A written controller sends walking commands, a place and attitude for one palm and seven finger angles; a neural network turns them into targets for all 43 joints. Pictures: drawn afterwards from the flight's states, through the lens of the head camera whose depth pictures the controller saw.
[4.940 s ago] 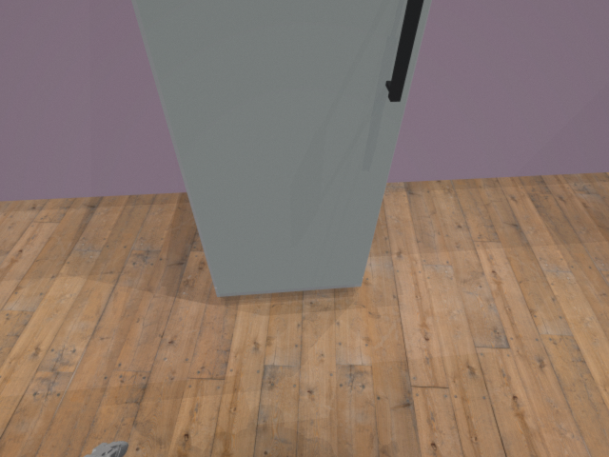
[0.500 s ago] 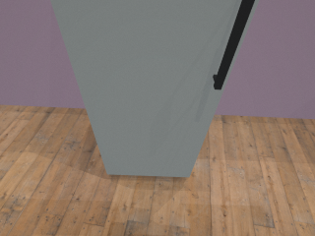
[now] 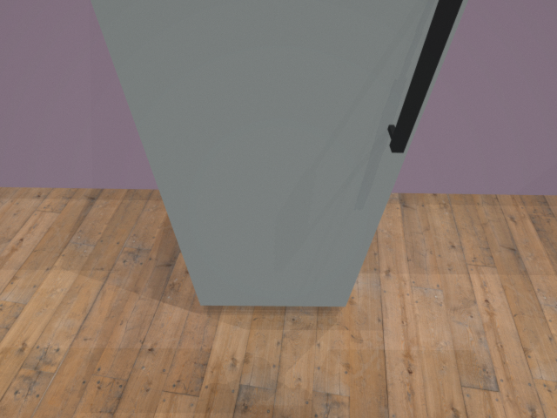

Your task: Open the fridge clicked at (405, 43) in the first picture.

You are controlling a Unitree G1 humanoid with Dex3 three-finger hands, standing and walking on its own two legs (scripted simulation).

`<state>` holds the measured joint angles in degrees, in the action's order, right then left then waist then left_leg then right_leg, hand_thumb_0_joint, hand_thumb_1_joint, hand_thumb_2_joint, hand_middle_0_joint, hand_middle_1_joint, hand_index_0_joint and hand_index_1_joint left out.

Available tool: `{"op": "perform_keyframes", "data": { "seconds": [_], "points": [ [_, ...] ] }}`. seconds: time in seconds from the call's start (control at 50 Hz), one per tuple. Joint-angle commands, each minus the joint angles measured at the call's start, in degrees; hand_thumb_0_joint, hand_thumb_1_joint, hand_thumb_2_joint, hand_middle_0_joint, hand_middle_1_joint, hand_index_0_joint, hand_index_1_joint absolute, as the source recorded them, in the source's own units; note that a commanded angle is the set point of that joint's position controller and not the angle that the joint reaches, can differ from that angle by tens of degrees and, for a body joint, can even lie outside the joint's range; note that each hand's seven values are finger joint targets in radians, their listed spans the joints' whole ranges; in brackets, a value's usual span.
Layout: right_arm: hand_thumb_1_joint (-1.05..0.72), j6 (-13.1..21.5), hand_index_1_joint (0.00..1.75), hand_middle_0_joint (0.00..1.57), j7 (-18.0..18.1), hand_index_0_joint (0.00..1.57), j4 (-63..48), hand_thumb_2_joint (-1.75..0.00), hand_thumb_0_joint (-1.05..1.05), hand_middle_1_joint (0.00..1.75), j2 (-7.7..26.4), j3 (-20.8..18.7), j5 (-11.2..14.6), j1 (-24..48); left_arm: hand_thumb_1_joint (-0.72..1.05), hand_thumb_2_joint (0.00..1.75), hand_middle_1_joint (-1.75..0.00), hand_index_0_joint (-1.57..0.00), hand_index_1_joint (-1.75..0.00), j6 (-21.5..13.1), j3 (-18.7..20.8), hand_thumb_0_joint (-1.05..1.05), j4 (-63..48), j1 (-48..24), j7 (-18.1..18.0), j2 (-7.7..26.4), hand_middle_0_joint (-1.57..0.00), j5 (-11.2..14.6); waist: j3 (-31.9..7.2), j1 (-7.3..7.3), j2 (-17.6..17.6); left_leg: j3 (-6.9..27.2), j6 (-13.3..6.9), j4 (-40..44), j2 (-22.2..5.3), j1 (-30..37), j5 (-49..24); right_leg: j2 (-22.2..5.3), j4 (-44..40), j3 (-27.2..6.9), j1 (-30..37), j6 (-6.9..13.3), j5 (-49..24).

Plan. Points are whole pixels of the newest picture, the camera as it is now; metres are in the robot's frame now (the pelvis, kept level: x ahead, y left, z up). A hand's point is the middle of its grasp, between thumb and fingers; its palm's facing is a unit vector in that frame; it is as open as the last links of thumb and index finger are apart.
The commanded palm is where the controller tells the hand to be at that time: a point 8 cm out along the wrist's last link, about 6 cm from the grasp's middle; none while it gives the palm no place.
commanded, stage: look again from close up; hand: right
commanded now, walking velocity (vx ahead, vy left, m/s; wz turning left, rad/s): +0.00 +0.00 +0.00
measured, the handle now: (417, 72) +0.56 -0.18 +0.23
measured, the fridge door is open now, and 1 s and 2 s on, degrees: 0 0 0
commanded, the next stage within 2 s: shuffle to correct the standing spot in 0.36 s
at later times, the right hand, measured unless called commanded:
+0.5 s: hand out of the picture +0.03 -0.20 -0.17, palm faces +0.02 +0.97 -0.25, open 7.4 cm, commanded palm none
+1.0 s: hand out of the picture +0.10 -0.20 -0.18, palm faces +0.07 +0.97 -0.23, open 7.3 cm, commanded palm none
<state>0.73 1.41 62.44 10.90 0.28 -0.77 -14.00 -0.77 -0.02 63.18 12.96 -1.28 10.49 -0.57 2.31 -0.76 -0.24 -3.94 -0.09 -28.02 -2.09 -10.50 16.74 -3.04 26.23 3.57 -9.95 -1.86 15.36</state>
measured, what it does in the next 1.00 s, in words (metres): steps on the spot: left foot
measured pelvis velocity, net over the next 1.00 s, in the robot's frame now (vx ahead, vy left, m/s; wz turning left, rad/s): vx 0.07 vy -0.01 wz -0.02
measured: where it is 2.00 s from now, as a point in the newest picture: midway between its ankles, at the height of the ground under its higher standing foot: outside the picture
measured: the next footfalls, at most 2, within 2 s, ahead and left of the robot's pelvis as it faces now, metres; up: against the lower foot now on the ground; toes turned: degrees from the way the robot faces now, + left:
left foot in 0.96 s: +0.12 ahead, +0.07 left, +0.00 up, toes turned +8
right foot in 1.24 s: +0.16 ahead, -0.15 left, +0.00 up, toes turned -5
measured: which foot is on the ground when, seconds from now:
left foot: down 0.00-0.76, up 0.78-0.94, down 0.96-1.00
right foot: down 0.00-0.98, up 1.00-1.00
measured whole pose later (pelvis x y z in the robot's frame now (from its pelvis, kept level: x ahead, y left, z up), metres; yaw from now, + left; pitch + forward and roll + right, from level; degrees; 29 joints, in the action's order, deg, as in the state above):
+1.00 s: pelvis +0.07 -0.01 -0.02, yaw -1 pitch +0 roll -1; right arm 2.4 0.8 59.2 8.9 -2.6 -1.3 -14.5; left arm -1.3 0.0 65.6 24.8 -1.4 6.1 -0.6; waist 4.5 -0.2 0.7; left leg -8.8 -3.4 -38.3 -2.5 -17.7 18.4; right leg -1.3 39.6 3.6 -10.1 0.3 27.4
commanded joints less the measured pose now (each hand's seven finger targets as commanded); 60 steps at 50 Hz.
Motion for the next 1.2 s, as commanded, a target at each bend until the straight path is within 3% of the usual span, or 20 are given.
{"op": "perform_keyframes", "data": {
  "seconds": [0.0, 0.44, 0.48, 0.54, 0.58, 0.62, 0.66, 0.68, 0.7, 0.74, 0.76, 0.8, 0.86, 0.9, 0.92, 0.94, 0.96, 1.0, 1.06, 1.18],
  "points": [
    [-0.90, 1.03, 0.30, 0.20, 0.25, 0.20, -1.96, -0.90, 0.00, 0.30, 8.26, -1.67, -0.08, -1.96, 0.90, 0.90, -0.30, -0.20, -0.30, -1.04, 0.98, 0.00, -2.03, 1.71, -0.31, 6.92, -0.20, -0.20, -0.66, 0.38, -0.88, 5.17, -1.73, 5.62, -5.04, -0.38, -13.51, -3.42, -3.73, -2.71, 0.28, 2.48, -10.68],
    [-0.90, 1.02, 0.30, 0.20, -0.05, 0.20, -2.24, -0.90, 0.00, 0.30, 9.86, -2.03, -0.10, -0.04, 0.90, 0.90, -0.30, -0.20, -0.30, -1.17, 1.02, 0.00, -1.61, 0.35, -0.28, 8.61, -0.20, -0.27, -1.20, 0.08, -0.17, 5.08, -1.78, 6.45, -4.80, 0.86, -13.50, -3.93, -5.27, -3.29, 0.75, 2.44, -12.12],
    [-0.90, 0.54, 0.30, 0.20, 0.04, 0.20, -1.55, -0.90, 0.00, 0.30, 7.51, -1.65, -0.17, -1.56, 0.90, 0.90, -0.30, -0.20, -0.30, -0.71, 0.32, 0.00, -0.80, 2.09, -0.05, 6.00, -0.20, -0.54, -1.27, -0.02, -0.14, 5.13, -1.86, 6.48, -4.94, 0.97, -5.99, -3.08, -4.36, -2.28, -0.23, 2.19, -6.14],
    [-0.90, -0.07, 0.30, 0.20, -0.28, 0.20, -1.48, -0.90, 0.00, 0.30, 8.24, -2.18, -0.60, -3.83, 0.90, 0.90, -0.30, -0.20, -0.30, 0.02, 0.36, 0.00, -1.42, 3.03, 0.44, 4.91, -0.20, -0.82, 2.97, -0.66, -3.74, 8.48, -3.38, 9.74, -6.27, -0.83, 10.47, -0.59, -0.94, -0.28, -5.75, 2.16, 5.09],
    [-0.90, -0.15, 0.30, 0.20, -0.28, 0.20, -1.80, -0.90, 0.00, 0.30, 9.28, -2.99, -0.58, -5.29, 0.90, 0.90, -0.30, -0.20, -0.30, 0.06, 0.46, 0.00, -2.16, 3.54, 0.72, 4.31, -0.20, -1.00, 4.88, -1.02, -7.32, 12.07, -5.47, 12.51, -9.15, -1.12, 15.00, 0.82, 3.93, 1.36, -9.53, 1.95, 6.73],
    [-0.90, 0.09, 0.30, 0.20, -0.24, 0.20, -2.10, -0.90, 0.00, 0.30, 9.51, -3.50, -0.56, -6.41, 0.90, 0.90, -0.30, -0.20, -0.30, -0.26, 0.57, 0.00, -2.79, 4.09, 0.78, 3.89, -0.20, -0.95, 5.63, -0.92, -8.37, 13.42, -7.06, 13.06, -11.39, -2.01, 11.77, 0.54, 6.98, 2.03, -9.75, 2.05, 5.78],
    [-0.90, 0.34, 0.30, 0.20, -0.25, 0.20, -2.55, -0.90, 0.00, 0.30, 9.12, -3.91, -0.66, -6.37, 0.90, 0.90, -0.30, -0.20, -0.30, -0.78, 0.57, 0.00, -2.66, 6.42, 0.73, 3.32, -0.20, -0.82, 4.63, 0.12, -6.03, 10.90, -7.18, 8.91, -10.64, -2.08, 5.22, 0.45, 4.97, 2.10, -7.30, 2.35, 3.86],
    [-0.90, 0.31, 0.30, 0.20, -0.33, 0.20, -2.87, -0.90, 0.00, 0.30, 8.21, -3.94, -0.64, -5.78, 0.90, 0.90, -0.30, -0.20, -0.30, -1.16, 0.62, 0.00, -2.03, 8.56, 0.67, 3.38, -0.20, -0.70, 3.97, 0.98, -3.12, 7.70, -6.14, 4.80, -8.40, -3.86, 2.61, 0.09, 1.83, 1.32, -3.40, 2.75, 0.50],
    [-0.90, 0.18, 0.30, 0.20, -0.52, 0.20, -3.32, -0.90, 0.00, 0.30, 6.66, -3.68, -0.60, -5.12, 0.90, 0.90, -0.30, -0.20, -0.30, -1.51, 0.84, 0.00, -0.94, 11.12, 0.53, 4.50, -0.20, -0.73, 3.28, 1.68, 3.67, 3.21, -4.39, -1.10, -4.52, -6.49, 2.25, -2.06, -0.66, -1.45, 1.17, 3.72, -5.67],
    [-0.90, 0.43, 0.30, 0.20, -0.62, 0.20, -5.18, -0.90, 0.00, 0.30, 2.69, -2.83, -0.78, -1.63, 0.90, 0.90, -0.30, -0.20, -0.30, -1.70, 1.90, 0.00, 1.09, 18.09, -0.39, 8.46, -0.20, -0.89, 3.24, 3.96, 17.95, -4.78, -1.57, -17.90, 2.10, -17.80, 12.98, -12.41, -6.39, -14.41, 8.94, 10.76, -22.33],
    [-0.90, 0.73, 0.30, 0.20, -0.42, 0.20, -6.37, -0.90, 0.00, 0.30, 2.33, -2.63, -0.71, 0.68, 0.90, 0.90, -0.30, -0.20, -0.30, -1.78, 1.59, 0.00, 1.49, 19.77, -0.79, 7.27, -0.20, -1.07, 4.61, 4.74, 15.93, -2.85, -1.99, -24.49, 1.47, -23.71, 19.65, -15.01, -6.79, -18.03, 11.50, 14.36, -30.76],
    [-0.90, 1.21, 0.30, 0.20, -0.72, 0.20, -6.98, -0.90, 0.00, 0.30, 1.19, -2.75, -0.38, 2.94, 0.90, 0.90, -0.30, -0.20, -0.30, -2.10, 1.38, 0.00, 0.76, 18.59, -0.93, 6.53, -0.20, -1.34, 5.05, 4.13, 9.94, -0.64, -2.78, -27.68, -1.11, -24.04, 19.32, -15.71, -5.71, -17.18, 9.65, 16.26, -33.98],
    [-0.90, 1.16, 0.30, 0.20, -1.60, 0.20, -6.11, -0.90, 0.00, 0.30, -1.09, -2.76, -0.35, -0.57, 0.90, 0.90, -0.30, -0.20, -0.30, -2.23, 1.49, 0.00, -0.58, 13.33, -0.94, 6.16, -0.20, -1.25, 2.63, 0.78, 9.46, -2.88, -2.56, -16.46, -0.57, -12.13, 12.46, -11.42, -5.83, -9.97, 2.08, 13.13, -24.08],
    [-0.90, 1.36, 0.30, 0.20, -1.67, 0.20, -3.71, -0.90, 0.00, 0.30, -1.09, -3.25, -0.58, -7.02, 0.90, 0.90, -0.30, -0.20, -0.30, -2.15, 1.57, 0.00, -0.67, 11.54, -0.88, 5.37, -0.20, -0.62, 1.11, -2.48, 5.72, -4.81, -2.28, -3.86, 1.02, 1.36, -0.97, -7.15, -0.29, -5.49, -4.80, 9.84, -16.19],
    [-0.90, 1.95, 0.30, 0.20, -1.22, 0.20, -2.08, -0.90, 0.00, 0.30, 1.57, -3.86, -0.74, -12.37, 0.90, 0.90, -0.30, -0.20, -0.30, -2.49, 1.48, 0.00, -0.74, 11.76, -0.68, 4.22, -0.20, -0.03, -0.69, -4.57, -0.27, 0.20, -3.20, -0.29, -2.49, 10.58, -4.02, -4.37, 6.63, -3.09, -9.82, 7.64, -11.94],
    [-0.90, 2.45, 0.30, 0.20, -0.22, 0.20, -0.76, -0.90, 0.00, 0.30, 6.24, -4.87, -0.88, -17.60, 0.90, 0.90, -0.30, -0.20, -0.30, -2.75, 0.98, 0.00, -2.18, 11.53, -0.38, 1.04, -0.20, 0.43, -3.29, -6.06, -13.48, 17.57, -7.42, 4.94, -15.79, 18.65, -14.31, 1.05, 17.80, 1.52, -19.46, 4.57, 1.16],
    [-0.90, 2.23, 0.30, 0.20, 0.08, 0.20, -0.21, -0.90, 0.00, 0.30, 8.64, -4.94, -0.17, -19.77, 0.90, 0.90, -0.30, -0.20, -0.30, -2.32, 1.26, 0.00, -3.63, 9.34, -0.55, 0.72, -0.20, 0.27, -4.05, -6.02, -14.66, 25.65, -13.21, 9.68, -24.78, 16.56, -28.26, 2.64, 29.27, 0.94, -21.46, 2.96, 19.29],
    [-0.90, 2.17, 0.30, 0.20, 0.70, 0.20, -1.41, -0.90, 0.00, 0.30, 5.26, -3.50, -0.33, -11.58, 0.90, 0.90, -0.30, -0.20, -0.30, -0.76, 1.41, 0.00, -2.46, 7.27, -0.71, -0.62, -0.20, 0.16, 2.19, -2.58, -12.02, 18.51, -13.72, 9.23, -21.82, 4.32, -35.91, -1.12, 32.89, -3.00, -18.98, 1.77, 17.40],
    [-0.90, 1.52, 0.30, 0.20, 1.27, 0.20, -3.49, -0.90, 0.00, 0.30, 3.99, -3.06, -0.84, -5.65, 0.90, 0.90, -0.30, -0.20, -0.30, 0.58, 1.23, 0.00, -0.68, 8.38, -0.07, -3.29, -0.20, 0.25, 1.83, 0.15, -6.99, 6.68, -10.92, 7.05, -15.47, -1.55, -39.99, -0.73, 24.59, -0.69, -12.54, 0.92, 11.46],
    [-0.90, -0.22, 0.30, 0.20, 1.44, 0.20, -4.23, -0.90, 0.00, 0.30, 5.81, -3.91, -0.30, -4.84, 0.90, 0.90, -0.30, -0.20, -0.30, 0.86, 1.83, 0.00, -1.41, 8.54, -0.27, -1.67, -0.20, 0.08, -1.63, 1.32, -6.14, 3.21, -6.71, -0.66, -11.13, -3.23, -29.85, 0.32, 1.63, 2.54, -0.89, 0.32, -7.22]
  ]
}}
